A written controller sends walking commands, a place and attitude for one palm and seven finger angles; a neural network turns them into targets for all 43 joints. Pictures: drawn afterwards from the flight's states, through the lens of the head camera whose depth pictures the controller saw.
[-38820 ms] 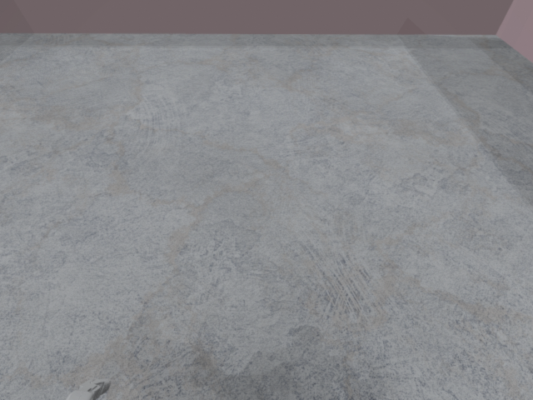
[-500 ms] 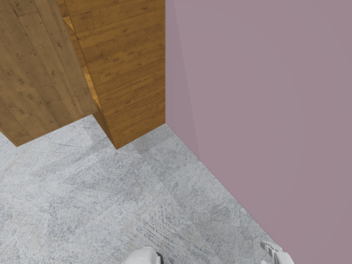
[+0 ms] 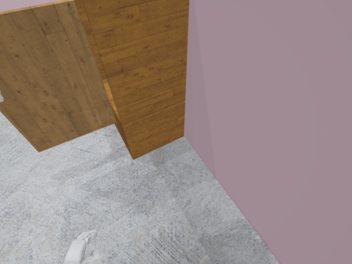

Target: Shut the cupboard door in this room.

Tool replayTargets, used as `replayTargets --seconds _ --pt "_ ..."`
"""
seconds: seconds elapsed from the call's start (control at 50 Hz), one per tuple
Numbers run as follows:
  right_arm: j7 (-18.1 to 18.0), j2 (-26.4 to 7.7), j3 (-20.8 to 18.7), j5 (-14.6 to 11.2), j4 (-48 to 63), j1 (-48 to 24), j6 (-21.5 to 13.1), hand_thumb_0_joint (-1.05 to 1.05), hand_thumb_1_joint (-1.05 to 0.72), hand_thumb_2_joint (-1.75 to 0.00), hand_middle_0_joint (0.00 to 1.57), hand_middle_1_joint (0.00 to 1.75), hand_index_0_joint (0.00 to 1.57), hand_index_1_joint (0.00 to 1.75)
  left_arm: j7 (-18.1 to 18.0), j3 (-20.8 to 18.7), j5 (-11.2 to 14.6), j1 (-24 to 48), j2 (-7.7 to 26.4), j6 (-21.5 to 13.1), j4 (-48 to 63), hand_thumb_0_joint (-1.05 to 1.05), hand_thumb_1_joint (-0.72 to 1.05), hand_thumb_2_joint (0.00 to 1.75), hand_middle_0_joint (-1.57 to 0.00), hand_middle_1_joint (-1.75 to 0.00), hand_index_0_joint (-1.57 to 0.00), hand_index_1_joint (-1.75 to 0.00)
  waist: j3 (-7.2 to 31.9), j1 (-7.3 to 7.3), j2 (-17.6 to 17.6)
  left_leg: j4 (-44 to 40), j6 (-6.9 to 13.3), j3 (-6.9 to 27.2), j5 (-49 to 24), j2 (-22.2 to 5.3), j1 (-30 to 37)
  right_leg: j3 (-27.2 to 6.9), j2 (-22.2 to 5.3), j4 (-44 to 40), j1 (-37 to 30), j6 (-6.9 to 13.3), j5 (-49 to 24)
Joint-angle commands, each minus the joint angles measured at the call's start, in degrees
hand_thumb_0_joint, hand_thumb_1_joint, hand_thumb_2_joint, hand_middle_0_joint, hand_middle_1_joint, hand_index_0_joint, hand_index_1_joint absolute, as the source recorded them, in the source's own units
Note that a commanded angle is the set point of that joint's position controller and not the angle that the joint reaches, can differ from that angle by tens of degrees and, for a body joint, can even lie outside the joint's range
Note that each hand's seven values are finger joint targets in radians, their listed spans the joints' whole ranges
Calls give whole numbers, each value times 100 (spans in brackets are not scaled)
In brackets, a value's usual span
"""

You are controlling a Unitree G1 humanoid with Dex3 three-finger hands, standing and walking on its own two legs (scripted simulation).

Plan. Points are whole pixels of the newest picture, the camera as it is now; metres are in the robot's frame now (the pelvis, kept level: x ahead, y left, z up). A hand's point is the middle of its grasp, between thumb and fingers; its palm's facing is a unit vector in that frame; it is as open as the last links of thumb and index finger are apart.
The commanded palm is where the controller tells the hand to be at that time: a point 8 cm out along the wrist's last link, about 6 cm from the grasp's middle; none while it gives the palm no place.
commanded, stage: turn to face it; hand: left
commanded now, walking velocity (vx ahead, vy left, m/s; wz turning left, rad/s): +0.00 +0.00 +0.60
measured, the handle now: out of the picture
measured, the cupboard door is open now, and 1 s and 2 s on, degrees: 89 89 89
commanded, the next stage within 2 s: take the last steps up to it in 0.70 s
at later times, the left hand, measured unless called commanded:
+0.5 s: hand out of the picture -0.08 +0.24 -0.19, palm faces +0.37 -0.89 -0.26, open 7.3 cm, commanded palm none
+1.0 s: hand out of the picture -0.04 +0.19 -0.15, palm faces +0.46 -0.85 -0.25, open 7.3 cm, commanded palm none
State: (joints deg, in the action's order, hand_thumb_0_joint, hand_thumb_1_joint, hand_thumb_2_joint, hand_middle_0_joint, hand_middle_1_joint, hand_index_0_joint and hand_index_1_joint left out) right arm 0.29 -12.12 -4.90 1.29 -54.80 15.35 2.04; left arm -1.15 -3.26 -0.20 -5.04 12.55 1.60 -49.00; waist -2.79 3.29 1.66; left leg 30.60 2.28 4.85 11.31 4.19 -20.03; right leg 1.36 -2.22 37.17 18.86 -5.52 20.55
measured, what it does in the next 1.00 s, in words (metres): steps on the spot, turning left: right foot, then left foot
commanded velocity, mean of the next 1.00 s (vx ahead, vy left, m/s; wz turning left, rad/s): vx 0.07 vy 0.01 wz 0.34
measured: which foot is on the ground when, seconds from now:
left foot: down 0.00-0.02, up 0.04-0.42, down 0.44-0.92, up 0.94-1.00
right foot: up 0.00-0.00, down 0.02-0.44, up 0.46-0.90, down 0.92-1.00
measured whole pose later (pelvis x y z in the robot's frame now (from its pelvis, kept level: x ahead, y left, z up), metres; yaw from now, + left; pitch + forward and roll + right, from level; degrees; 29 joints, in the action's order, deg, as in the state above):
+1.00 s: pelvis -0.01 -0.01 +0.00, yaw +26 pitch -2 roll +1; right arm 0.6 -12.2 -3.9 1.4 -58.5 15.7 3.3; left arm -0.6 -1.3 -1.1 -13.8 9.0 -0.1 -54.6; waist -1.6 0.1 3.0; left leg 48.1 0.0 2.4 24.5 2.4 -22.3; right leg 5.4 -2.5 31.6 12.3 1.2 17.7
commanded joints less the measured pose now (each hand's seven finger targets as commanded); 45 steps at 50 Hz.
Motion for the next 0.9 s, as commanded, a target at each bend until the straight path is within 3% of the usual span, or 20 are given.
replayTargets --seconds 0.0,0.02,0.04,0.08,0.12,0.2,0.3,0.36,0.38,0.4,0.42,0.44,0.46,0.48,0.52,0.58,0.72,0.8,0.86,0.88 --pt "-10 -419 -133 -138 658 -258 -125 0 -90 -90 20 30 20 30 -114 -290 -104 -983 1350 -243 239 0 90 90 -20 -30 -20 -30 957 -563 -1644 1534 -366 136 1380 -10 -1538 -1890 -2227 -2154 -2427 847 -1902" --pt "-21 -687 -200 -55 709 -345 -85 0 -90 -90 20 30 20 30 -104 -263 -81 -936 1421 -209 296 0 90 90 -20 -30 -20 -30 799 -530 -1341 2715 -450 -48 2287 -58 -1470 -1952 -2806 -2000 -1619 1348 -2706" --pt "6 -725 -216 -25 601 -225 -7 0 -90 -90 20 30 20 30 -118 -204 -65 -632 1139 -230 380 0 90 90 -20 -30 -20 -30 623 -342 -780 3493 -463 117 1868 -232 -1370 -1375 -2449 -1963 -1170 1412 -2665" --pt "60 -651 -210 -8 410 -94 98 0 -90 -90 20 30 20 30 -114 -130 -43 -186 858 -236 446 0 90 90 -20 -30 -20 -30 319 -126 -977 4042 -588 -59 1346 -455 -1361 -664 -1909 -1846 -955 1177 -2702" --pt "100 -580 -166 -7 400 -73 111 0 -90 -90 20 30 20 30 -89 -104 -48 -332 744 -271 395 0 90 90 -20 -30 -20 -30 236 -152 -1239 4060 -676 -235 1085 -511 -1477 -101 -1675 -1710 -1152 1058 -3233" --pt "119 -521 -81 -27 504 -595 142 0 -90 -90 20 30 20 30 -89 -175 -95 -878 928 -241 198 0 90 90 -20 -30 -20 -30 178 -423 -1307 3133 -749 -548 1306 -585 -1229 209 -1752 -1565 -1453 1106 -3506" --pt "135 -425 25 -62 642 -1087 78 0 -90 -90 20 30 20 30 -51 -253 -143 -1252 1205 -166 10 0 90 90 -20 -30 -20 -30 202 -668 -1622 1617 -640 -993 1495 -461 -534 418 -1810 -1269 -1510 1119 -3812" --pt "106 -502 25 -69 601 -817 7 0 -90 -90 20 30 20 30 -35 -295 -141 -1121 1263 -138 -58 0 90 90 -20 -30 -20 -30 436 -485 -1589 440 -532 -1110 944 -417 324 557 -1846 -778 -1294 905 -3490" --pt "102 -640 3 -53 547 -575 -28 0 -90 -90 20 30 20 30 -20 -300 -92 -1045 1251 -120 -48 0 90 90 -20 -30 -20 -30 583 -310 -1224 -263 -479 -1106 237 -420 964 774 -1744 -354 -970 685 -3123" --pt "83 -1032 -90 -29 465 -253 -93 0 -90 -90 20 30 20 30 1 -266 -42 -1034 1085 -96 16 0 90 90 -20 -30 -20 -30 938 -96 -271 -755 -267 -493 -786 -986 2025 976 -1477 614 -213 390 -2241" --pt "35 -1721 -266 -11 446 131 -137 0 -90 -90 20 30 20 30 48 -146 -6 -857 640 -84 229 0 90 90 -20 -30 -20 -30 1080 174 1631 -957 533 1707 -3084 -2634 2645 1006 -594 1953 1335 -43 1412" --pt "-16 -1823 -255 -69 317 364 -86 0 -90 -90 20 30 20 30 -8 -88 -41 -587 657 -22 281 0 90 90 -20 -30 -20 -30 1171 224 1276 -820 1031 1597 -4118 -2925 2414 317 -589 2458 1346 56 1921" --pt "-40 -1635 -190 -50 337 214 -95 0 -90 -90 20 30 20 30 -29 -94 -53 -566 671 9 249 0 90 90 -20 -30 -20 -30 1047 124 967 -813 1064 1172 -3808 -2789 2233 203 -659 2711 1294 95 1708" --pt "-105 -1484 -171 -30 381 -83 -122 0 -90 -90 20 30 20 30 -38 -108 -51 -470 620 10 102 0 90 90 -20 -30 -20 -30 797 75 1227 -817 1004 1087 -3718 -2455 2030 98 -637 2827 1415 75 1432" --pt "-148 -1179 -47 -25 477 -609 -124 0 -90 -90 20 30 20 30 11 -119 -40 -613 721 24 -131 0 90 90 -20 -30 -20 -30 400 -177 1040 -886 775 563 -3360 -2007 1549 -25 -569 2884 1251 70 754" --pt "-153 -1081 11 -52 482 -605 -178 0 -90 -90 20 30 20 30 47 -105 -45 -870 691 37 -297 0 90 90 -20 -30 -20 -30 514 -302 634 -1015 641 362 -3099 -1764 1603 55 -427 2774 1072 19 308" --pt "-125 -1018 1 -21 379 -453 -132 0 -90 -90 20 30 20 30 3 -58 -38 -603 588 88 -216 0 90 90 -20 -30 -20 -30 88 -241 547 -1494 795 960 -1171 -1861 1043 14 -325 1752 820 19 375" --pt "-117 -982 -11 7 279 -427 -123 0 -90 -90 20 30 20 30 2 -2 -16 -693 393 -5 -222 0 90 90 -20 -30 -20 -30 349 -264 700 -1375 765 1134 -825 -1742 919 120 -122 649 89 136 447" --pt "-95 -862 -9 -19 210 -455 -131 0 -90 -90 20 30 20 30 49 -12 -53 -1219 394 -129 -415 0 90 90 -20 -30 -20 -30 421 -522 582 -1156 524 1106 1040 -1430 65 271 33 -747 -1217 222 -169" --pt "-85 -692 16 -38 208 -466 -134 0 -90 -90 20 30 20 30 47 -49 -90 -1538 515 -187 -526 0 90 90 -20 -30 -20 -30 370 -670 89 -642 279 847 1783 -1051 -623 75 -168 -1449 -1973 290 -143"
